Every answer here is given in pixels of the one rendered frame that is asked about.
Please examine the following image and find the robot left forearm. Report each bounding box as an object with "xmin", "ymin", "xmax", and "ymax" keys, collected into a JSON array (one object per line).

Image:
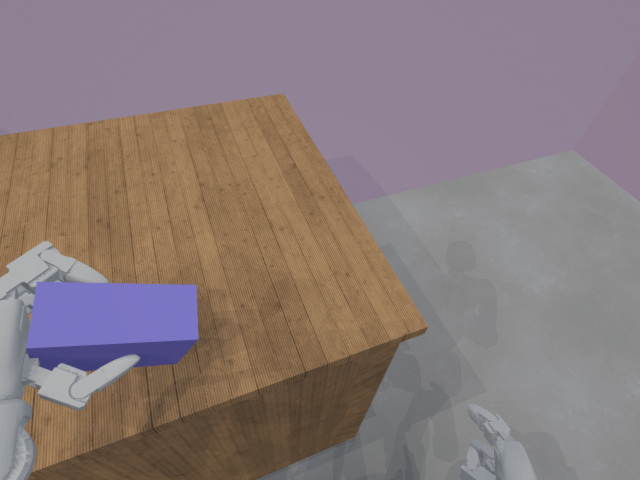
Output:
[{"xmin": 0, "ymin": 399, "xmax": 36, "ymax": 480}]

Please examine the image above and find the table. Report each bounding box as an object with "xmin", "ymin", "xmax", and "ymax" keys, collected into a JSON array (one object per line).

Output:
[{"xmin": 0, "ymin": 94, "xmax": 428, "ymax": 480}]

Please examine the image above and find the robot left hand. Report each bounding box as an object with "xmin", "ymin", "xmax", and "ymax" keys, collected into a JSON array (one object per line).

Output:
[{"xmin": 0, "ymin": 241, "xmax": 140, "ymax": 411}]

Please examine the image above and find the robot right hand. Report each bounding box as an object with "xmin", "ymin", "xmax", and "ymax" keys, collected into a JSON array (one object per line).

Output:
[{"xmin": 461, "ymin": 404, "xmax": 537, "ymax": 480}]

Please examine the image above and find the sponge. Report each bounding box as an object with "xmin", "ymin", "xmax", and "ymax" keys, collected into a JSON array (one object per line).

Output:
[{"xmin": 26, "ymin": 282, "xmax": 199, "ymax": 371}]

